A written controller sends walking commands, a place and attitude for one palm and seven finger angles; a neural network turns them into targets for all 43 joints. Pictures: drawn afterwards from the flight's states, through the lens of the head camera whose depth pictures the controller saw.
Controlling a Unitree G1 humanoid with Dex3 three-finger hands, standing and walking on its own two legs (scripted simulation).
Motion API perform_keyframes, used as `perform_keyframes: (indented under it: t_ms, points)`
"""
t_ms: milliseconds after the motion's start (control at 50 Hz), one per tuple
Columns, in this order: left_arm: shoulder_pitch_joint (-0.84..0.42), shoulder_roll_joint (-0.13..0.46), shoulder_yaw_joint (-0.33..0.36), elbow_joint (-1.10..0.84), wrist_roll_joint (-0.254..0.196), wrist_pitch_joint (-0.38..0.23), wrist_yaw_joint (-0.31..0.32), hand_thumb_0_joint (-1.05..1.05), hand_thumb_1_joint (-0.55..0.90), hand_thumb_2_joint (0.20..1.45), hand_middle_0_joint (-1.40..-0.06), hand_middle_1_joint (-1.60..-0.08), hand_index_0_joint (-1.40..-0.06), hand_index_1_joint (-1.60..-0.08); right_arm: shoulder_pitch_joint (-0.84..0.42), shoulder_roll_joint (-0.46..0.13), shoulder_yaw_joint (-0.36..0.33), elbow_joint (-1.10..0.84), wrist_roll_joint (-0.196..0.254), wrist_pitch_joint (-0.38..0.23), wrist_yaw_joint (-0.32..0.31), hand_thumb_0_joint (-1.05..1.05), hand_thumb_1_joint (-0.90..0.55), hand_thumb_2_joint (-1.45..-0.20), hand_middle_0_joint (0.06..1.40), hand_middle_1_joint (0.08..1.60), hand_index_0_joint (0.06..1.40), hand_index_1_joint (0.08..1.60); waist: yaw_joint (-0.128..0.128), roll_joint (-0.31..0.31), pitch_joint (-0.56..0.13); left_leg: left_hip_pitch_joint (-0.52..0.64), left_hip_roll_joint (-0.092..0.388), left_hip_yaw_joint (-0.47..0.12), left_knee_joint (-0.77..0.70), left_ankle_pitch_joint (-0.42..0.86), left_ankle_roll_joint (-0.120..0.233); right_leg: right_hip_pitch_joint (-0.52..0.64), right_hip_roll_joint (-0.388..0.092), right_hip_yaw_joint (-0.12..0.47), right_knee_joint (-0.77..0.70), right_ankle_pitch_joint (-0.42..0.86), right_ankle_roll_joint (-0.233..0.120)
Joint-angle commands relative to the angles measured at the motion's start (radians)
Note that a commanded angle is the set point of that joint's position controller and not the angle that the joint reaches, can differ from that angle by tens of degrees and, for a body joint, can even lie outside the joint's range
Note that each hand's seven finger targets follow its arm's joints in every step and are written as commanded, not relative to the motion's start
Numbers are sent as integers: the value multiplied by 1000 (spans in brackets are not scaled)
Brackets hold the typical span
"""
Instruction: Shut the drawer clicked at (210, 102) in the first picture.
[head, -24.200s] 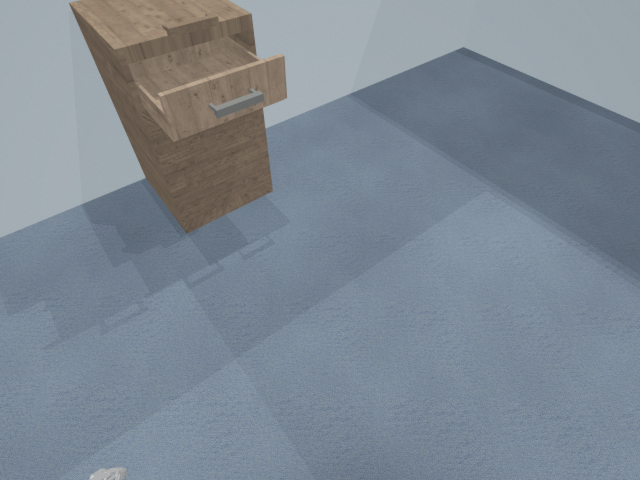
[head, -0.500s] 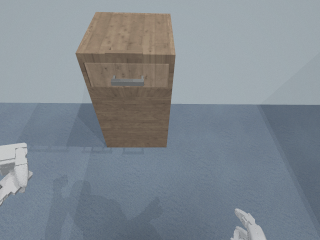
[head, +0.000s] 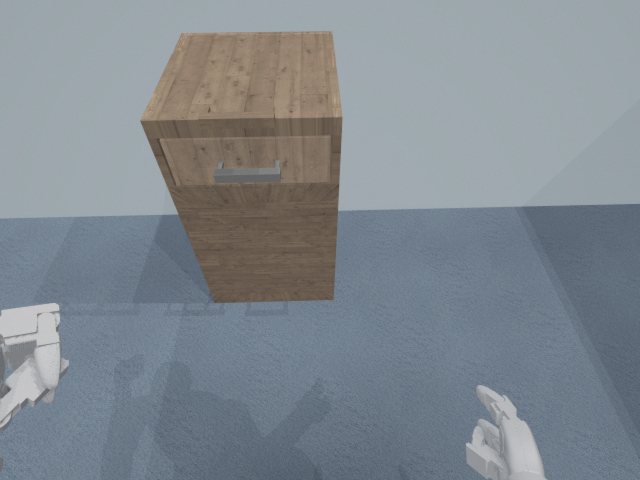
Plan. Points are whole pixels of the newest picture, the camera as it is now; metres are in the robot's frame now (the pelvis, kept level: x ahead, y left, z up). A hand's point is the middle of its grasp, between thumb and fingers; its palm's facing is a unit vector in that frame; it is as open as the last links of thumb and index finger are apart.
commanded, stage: let the arm hang, fingers relaxed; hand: left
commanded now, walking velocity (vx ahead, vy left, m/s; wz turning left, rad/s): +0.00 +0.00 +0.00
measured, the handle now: (248, 169) +0.77 +0.21 -0.12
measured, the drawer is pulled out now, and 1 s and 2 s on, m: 0.00 0.00 0.00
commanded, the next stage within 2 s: look to check the result in 1.12 s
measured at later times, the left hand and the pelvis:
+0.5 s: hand out of the picture -0.08 +0.21 -0.17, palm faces +0.06 -0.97 -0.24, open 4.3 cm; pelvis -0.03 +0.01 +0.00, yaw +3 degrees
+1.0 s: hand out of the picture -0.04 +0.16 -0.17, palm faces +0.07 -0.98 -0.17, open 7.3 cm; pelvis -0.03 +0.01 +0.00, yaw +2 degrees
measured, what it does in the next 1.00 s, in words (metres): stands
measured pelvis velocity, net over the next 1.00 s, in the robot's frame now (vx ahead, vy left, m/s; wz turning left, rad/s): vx -0.03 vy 0.01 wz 0.03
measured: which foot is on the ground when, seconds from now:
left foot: down 0.00-1.00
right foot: down 0.00-1.00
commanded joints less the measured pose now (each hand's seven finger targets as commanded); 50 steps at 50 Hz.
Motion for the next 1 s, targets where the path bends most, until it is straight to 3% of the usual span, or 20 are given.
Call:
perform_keyframes:
  t_ms: [0,20,40,60,80,100,140,220,280,300,360,380,420,600,860,920,980]
  points:
    - [-168,55,-251,650,101,86,-131,0,900,900,-1400,-1600,-1400,-1600,-97,-303,-97,102,-6,-93,88,0,-900,-900,200,300,200,300,-32,32,-64,-6,80,-100,126,373,47,-108,-172,48,93,443,8]
    - [-147,5,-227,673,76,156,-146,0,900,900,-1360,-1557,-1360,-1557,-5,-213,-90,88,4,-35,88,0,-900,-900,200,300,200,300,-19,4,-154,37,68,-84,114,311,43,-93,-152,99,64,363,5]
    - [-187,-25,-240,711,76,169,-148,0,900,900,-1320,-1513,-1320,-1513,10,-184,-71,88,-4,-12,85,0,-900,-900,200,300,200,300,-10,-52,-144,-13,76,-111,105,198,55,-111,-150,75,59,228,0]
    - [-226,-24,-246,758,78,173,-149,0,900,900,-1280,-1470,-1280,-1470,7,-178,-60,81,-15,2,83,0,-900,-900,200,300,200,300,-4,-112,-122,-44,69,-132,97,152,67,-115,-146,76,53,196,-4]
    - [-269,-18,-254,813,82,176,-148,0,900,900,-1240,-1427,-1240,-1427,14,-167,-56,83,-22,13,81,0,-900,-900,200,300,200,300,-5,-225,-123,-51,61,-136,101,145,66,-98,-149,87,43,209,-12]
    - [-302,-14,-258,872,80,179,-148,0,900,900,-1200,-1383,-1200,-1383,10,-174,-54,90,-27,23,77,0,-900,-900,200,300,200,300,-4,-247,-105,-51,43,-124,111,146,64,-98,-169,96,25,236,-23]
    - [-359,-16,-272,1011,75,192,-140,0,900,900,-1120,-1297,-1120,-1297,8,-162,-48,125,-36,45,71,0,-900,-900,200,300,200,300,-7,-194,-81,-16,29,-116,87,185,58,-95,-174,103,19,262,-38]
    - [-389,-33,-295,1268,62,207,-129,0,900,900,-960,-1123,-960,-1123,5,-128,-22,224,-38,66,62,0,-900,-900,200,300,200,300,11,60,-11,-52,57,-156,-56,155,63,-35,-118,82,-19,82,-10]
    - [-360,-43,-301,1411,55,199,-127,0,900,900,-840,-993,-840,-993,38,-109,-17,296,-33,72,52,0,-900,-900,200,300,200,300,16,85,-25,-26,53,-150,-87,81,55,2,-117,86,-78,47,-18]
    - [-354,-57,-304,1451,53,198,-127,0,900,900,-800,-950,-800,-950,50,-94,-17,320,-33,74,50,0,-900,-900,200,300,200,300,13,127,-28,-18,50,-141,-94,46,53,5,-123,90,-100,32,-22]
    - [-344,-72,-309,1530,52,195,-128,0,900,900,-680,-820,-680,-820,103,-69,-18,378,-31,76,45,0,-900,-900,200,300,200,300,7,120,-27,-4,49,-141,-117,-8,52,4,-121,86,-129,10,-30]
    - [-339,-72,-312,1548,52,195,-127,0,900,900,-640,-777,-640,-777,117,-71,-20,389,-28,78,44,0,-900,-900,200,300,200,300,6,69,-5,1,53,-144,-121,-11,53,-12,-118,79,-140,2,-29]
    - [-332,-88,-319,1589,50,192,-126,0,900,900,-560,-690,-560,-690,155,-60,-21,424,-27,78,41,0,-900,-900,200,300,200,300,-1,23,-5,21,54,-138,-126,-12,53,-21,-122,75,-151,-7,-29]
    - [-273,-135,-324,1683,51,195,-114,0,900,900,-200,-300,-200,-300,230,-14,-23,505,-25,77,34,0,-900,-900,200,300,200,300,2,-3,57,6,58,-145,-171,-67,58,-59,-111,62,-140,-60,-25]
    - [-267,-185,-314,1684,53,186,-106,0,900,900,-200,-300,-200,-300,252,44,-27,526,-28,70,32,0,-900,-900,200,300,200,300,0,-27,78,11,39,-110,-136,-3,52,-88,-120,74,-139,-42,-24]
    - [-274,-187,-315,1683,53,185,-105,0,900,900,-200,-300,-200,-300,249,50,-24,530,-28,69,31,0,-900,-900,200,300,200,300,-2,4,93,14,42,-105,-133,17,49,-93,-121,77,-141,-25,-25]
    - [-274,-186,-314,1680,53,183,-104,0,900,900,-200,-300,-200,-300,251,46,-27,527,-27,70,30,0,-900,-900,200,300,200,300,-2,-6,90,17,42,-104,-124,29,47,-89,-119,77,-145,-25,-26]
